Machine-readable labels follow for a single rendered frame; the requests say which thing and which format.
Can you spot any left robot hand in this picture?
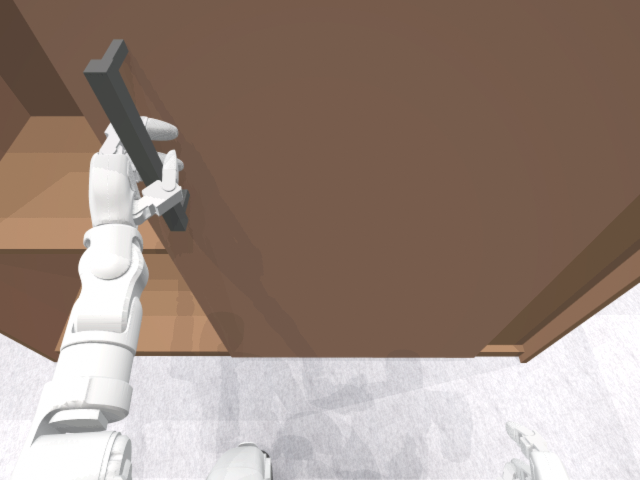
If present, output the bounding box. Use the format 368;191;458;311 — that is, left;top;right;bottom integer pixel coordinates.
89;116;184;230

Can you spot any left robot thigh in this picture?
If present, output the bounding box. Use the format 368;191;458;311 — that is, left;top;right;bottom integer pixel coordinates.
206;446;271;480

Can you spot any handle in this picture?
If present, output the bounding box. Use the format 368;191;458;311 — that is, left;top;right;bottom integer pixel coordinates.
83;39;190;231

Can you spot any robot left shin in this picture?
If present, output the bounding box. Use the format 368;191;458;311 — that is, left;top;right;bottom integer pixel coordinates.
238;442;263;453

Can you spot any right robot hand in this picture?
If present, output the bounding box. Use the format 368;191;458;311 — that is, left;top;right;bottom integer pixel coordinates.
496;421;570;480

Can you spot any wardrobe door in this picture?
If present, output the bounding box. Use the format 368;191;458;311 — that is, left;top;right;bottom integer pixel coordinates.
488;194;640;345
13;0;640;358

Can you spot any left robot forearm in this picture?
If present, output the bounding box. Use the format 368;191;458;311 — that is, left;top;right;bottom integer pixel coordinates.
9;224;149;480

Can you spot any robot left upper arm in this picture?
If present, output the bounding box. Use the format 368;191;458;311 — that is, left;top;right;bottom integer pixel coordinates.
16;431;132;480

